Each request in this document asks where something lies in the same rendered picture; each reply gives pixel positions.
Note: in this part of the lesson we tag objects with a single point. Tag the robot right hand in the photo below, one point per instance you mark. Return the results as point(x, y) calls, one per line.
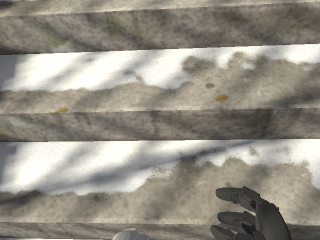
point(267, 224)

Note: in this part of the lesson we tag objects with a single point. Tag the left robot shin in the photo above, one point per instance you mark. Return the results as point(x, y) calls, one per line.
point(129, 229)

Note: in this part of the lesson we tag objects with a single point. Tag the left robot thigh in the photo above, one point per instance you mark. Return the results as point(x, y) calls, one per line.
point(131, 235)

